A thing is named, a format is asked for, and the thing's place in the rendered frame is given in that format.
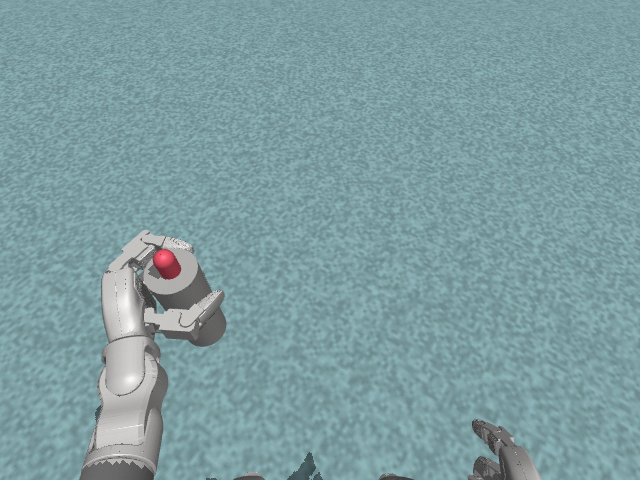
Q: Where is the right robot hand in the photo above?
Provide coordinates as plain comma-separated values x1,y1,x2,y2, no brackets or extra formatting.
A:
467,419,542,480

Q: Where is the left robot hand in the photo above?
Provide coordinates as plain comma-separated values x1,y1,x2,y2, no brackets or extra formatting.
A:
101,230,225,343

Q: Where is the left robot arm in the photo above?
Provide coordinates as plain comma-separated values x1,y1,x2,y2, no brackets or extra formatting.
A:
79,335,168,480

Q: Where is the bottle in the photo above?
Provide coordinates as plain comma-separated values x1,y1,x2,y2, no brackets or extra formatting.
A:
144,248,226,347

